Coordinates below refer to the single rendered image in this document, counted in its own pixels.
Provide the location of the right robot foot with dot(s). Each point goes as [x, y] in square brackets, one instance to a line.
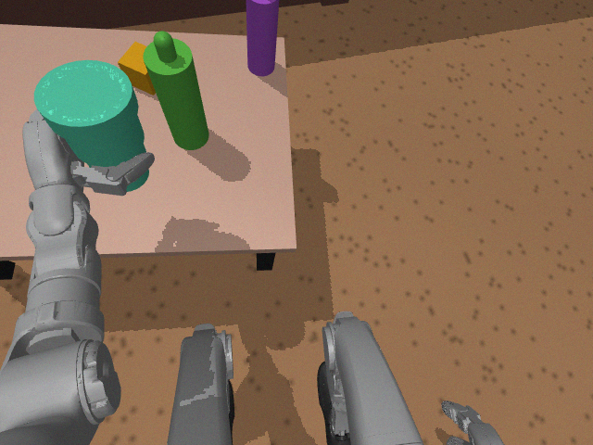
[326, 405]

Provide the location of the right robot hand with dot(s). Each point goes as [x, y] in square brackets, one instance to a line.
[469, 421]

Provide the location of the left robot arm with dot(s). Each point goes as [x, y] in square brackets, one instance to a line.
[57, 382]

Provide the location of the coffee table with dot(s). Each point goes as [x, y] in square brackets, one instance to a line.
[233, 195]

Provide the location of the sofa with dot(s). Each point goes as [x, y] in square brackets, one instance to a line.
[110, 14]

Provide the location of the left robot hand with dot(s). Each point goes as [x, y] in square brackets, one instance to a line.
[50, 160]

